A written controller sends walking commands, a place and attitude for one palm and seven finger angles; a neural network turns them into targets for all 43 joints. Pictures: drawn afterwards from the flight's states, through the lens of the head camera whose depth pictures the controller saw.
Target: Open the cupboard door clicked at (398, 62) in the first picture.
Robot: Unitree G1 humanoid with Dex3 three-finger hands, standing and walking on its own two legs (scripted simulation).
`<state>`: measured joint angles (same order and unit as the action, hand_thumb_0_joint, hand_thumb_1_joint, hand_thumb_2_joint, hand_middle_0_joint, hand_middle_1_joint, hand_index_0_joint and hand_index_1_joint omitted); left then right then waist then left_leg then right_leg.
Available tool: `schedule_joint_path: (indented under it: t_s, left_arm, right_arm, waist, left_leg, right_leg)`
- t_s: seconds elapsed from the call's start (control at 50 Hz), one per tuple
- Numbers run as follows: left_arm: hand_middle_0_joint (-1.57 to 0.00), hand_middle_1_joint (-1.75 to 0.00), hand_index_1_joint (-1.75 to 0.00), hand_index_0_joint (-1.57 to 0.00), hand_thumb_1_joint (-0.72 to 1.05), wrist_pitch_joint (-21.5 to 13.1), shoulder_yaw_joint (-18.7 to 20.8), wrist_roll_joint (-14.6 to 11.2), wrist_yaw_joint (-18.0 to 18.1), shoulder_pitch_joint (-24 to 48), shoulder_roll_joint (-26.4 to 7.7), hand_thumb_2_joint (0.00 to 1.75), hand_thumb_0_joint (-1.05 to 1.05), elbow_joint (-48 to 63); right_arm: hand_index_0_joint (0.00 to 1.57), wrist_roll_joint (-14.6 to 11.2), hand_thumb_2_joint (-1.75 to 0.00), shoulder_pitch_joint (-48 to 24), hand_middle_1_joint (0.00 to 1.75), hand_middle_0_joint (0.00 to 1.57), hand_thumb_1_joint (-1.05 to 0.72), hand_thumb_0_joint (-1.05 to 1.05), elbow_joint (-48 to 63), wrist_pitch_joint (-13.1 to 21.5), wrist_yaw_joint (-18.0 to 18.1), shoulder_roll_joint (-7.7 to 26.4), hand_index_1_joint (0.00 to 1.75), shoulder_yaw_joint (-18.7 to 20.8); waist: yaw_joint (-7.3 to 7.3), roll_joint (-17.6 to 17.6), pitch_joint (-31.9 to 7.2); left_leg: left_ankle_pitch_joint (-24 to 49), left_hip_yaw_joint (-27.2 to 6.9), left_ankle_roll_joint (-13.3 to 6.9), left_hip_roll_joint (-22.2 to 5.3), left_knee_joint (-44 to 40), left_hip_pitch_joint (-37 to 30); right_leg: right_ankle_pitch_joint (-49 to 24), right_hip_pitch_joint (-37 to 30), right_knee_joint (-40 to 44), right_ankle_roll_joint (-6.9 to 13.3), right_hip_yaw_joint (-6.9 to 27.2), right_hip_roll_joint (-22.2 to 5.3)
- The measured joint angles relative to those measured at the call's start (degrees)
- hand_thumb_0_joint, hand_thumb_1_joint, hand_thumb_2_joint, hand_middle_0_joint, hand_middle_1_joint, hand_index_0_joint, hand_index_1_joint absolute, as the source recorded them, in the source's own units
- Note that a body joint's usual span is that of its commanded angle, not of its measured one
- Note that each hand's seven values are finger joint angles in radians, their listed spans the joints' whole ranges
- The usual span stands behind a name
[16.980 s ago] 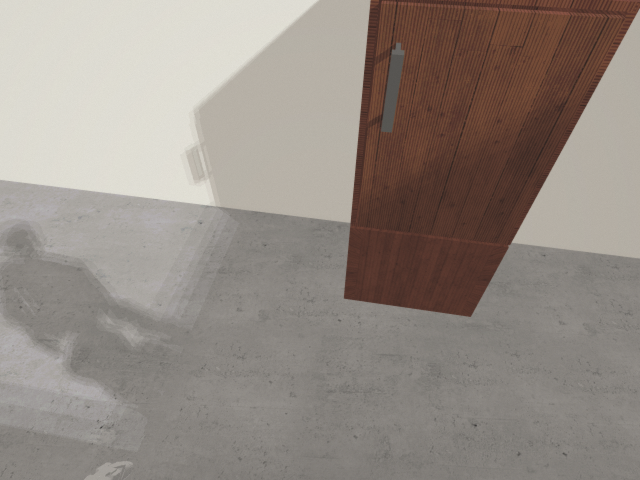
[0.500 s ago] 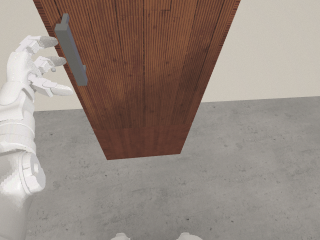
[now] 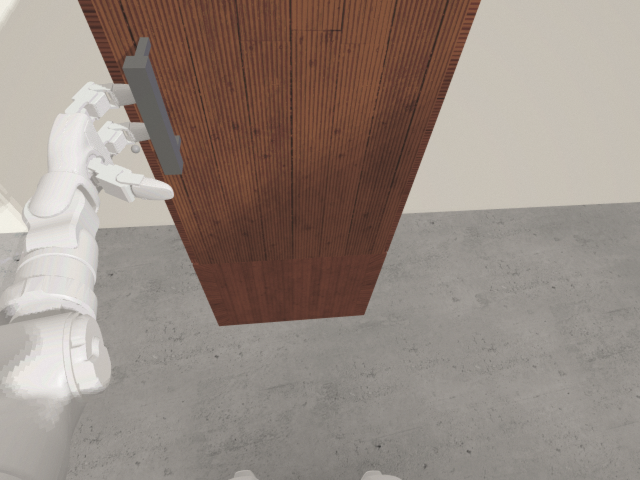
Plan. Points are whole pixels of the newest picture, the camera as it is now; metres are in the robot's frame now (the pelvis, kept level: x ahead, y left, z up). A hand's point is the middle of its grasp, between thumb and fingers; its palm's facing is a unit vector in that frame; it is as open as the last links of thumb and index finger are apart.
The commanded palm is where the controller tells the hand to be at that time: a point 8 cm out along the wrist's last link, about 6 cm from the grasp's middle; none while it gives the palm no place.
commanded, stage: slide the fingers in behind the handle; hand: left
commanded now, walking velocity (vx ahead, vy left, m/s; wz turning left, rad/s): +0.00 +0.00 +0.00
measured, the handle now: (159, 111) +0.56 +0.19 +0.13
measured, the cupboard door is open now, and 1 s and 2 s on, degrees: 0 0 9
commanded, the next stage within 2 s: close the thumb around the handle in 0.68 s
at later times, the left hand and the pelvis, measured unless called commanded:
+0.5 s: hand (167, 139) +0.50 +0.17 +0.13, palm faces +0.05 -1.00 +0.01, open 13.9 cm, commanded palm +0.47 +0.22 +0.13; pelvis +0.00 +0.00 +0.00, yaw -1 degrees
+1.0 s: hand (159, 144) +0.49 +0.18 +0.13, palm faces +0.03 -1.00 +0.00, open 12.7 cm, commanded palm +0.47 +0.23 +0.13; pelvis +0.00 -0.01 +0.00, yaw +0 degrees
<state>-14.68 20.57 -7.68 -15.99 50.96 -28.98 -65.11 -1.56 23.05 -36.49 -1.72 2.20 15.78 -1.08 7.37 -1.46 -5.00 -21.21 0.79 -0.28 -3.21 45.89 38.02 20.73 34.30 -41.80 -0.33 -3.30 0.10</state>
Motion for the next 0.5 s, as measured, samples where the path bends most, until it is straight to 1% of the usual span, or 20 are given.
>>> schedule_joint_path:
  t_s: [0.1, 0.2, 0.3, 0.4, 0.5]
  left_arm:
    - [-0.3, -1.21, -1.2, -0.3, -0.5, -0.6, 0.2, -0.1, 1.8, 1.4, 0.9, 0.3, -0.01, -1.1]
    - [-0.29, -1.21, -1.2, -0.3, -0.5, -1.2, -0.8, 0.7, 3.1, 1.8, 1.6, 0.3, -0.01, -0.5]
    - [-0.3, -1.2, -1.2, -0.29, -0.5, -1.2, -2.0, 0.4, 3.8, 1.9, 3.4, 0.3, -0.01, 0.1]
    - [-0.3, -1.2, -1.2, -0.3, -0.5, -0.7, -0.8, 1.4, 5.5, 2.0, 4.6, 0.3, -0.01, -0.5]
    - [-0.3, -1.2, -1.2, -0.3, -0.49, -1.3, 1.5, 2.6, 6.7, 0.9, 3.5, 0.3, -0.01, -0.1]
  right_arm:
    - [0.2, 0.3, -0.9, -0.8, 0.3, 0.2, -0.9, 0.0, -0.3, 0.9, -0.2, -0.1, 0.3, -0.1]
    - [0.2, 0.5, -0.9, -0.4, 0.3, 0.2, -0.9, 0.0, -0.4, 1.4, -0.6, -0.4, 0.3, 0.0]
    - [0.2, 0.6, -0.9, 0.3, 0.3, 0.2, -0.9, 0.0, -1.1, 1.3, -0.9, -0.5, 0.3, 0.1]
    - [0.2, 0.8, -0.9, 0.6, 0.3, 0.2, -0.9, 0.01, -1.0, 1.1, -1.1, -0.8, 0.3, 0.0]
    - [0.2, 0.9, -0.9, 1.0, 0.3, 0.2, -0.9, 0.01, -0.3, 0.8, -1.1, -1.0, 0.3, -0.1]
  waist:
    - [0.07, 0.2, 0.1]
    - [0.23, 0.2, -0.2]
    - [0.14, -0.2, -0.4]
    - [0.58, -0.4, -0.6]
    - [0.93, -0.5, -0.5]
  left_leg:
    - [0.1, 0.1, -0.1, 0.2, 0.3, 0.7]
    - [0.0, 0.1, -0.1, 0.2, 0.7, 1.4]
    - [-0.3, 0.3, -0.2, 0.3, 0.8, 1.2]
    - [-0.4, 0.8, -0.2, 0.2, 0.5, 0.7]
    - [-0.4, 1.5, -0.1, -0.1, 0.0, 0.2]
  right_leg:
    - [0.0, 0.9, -0.6, -0.1, 0.1, -0.2]
    - [0.1, 1.5, -1.0, -0.1, 0.2, -0.3]
    - [0.4, 1.4, -1.1, -0.2, 0.3, -0.3]
    - [0.5, 1.4, -1.2, -0.3, 0.9, -0.3]
    - [0.5, 1.5, -1.2, -0.1, 1.6, 0.0]
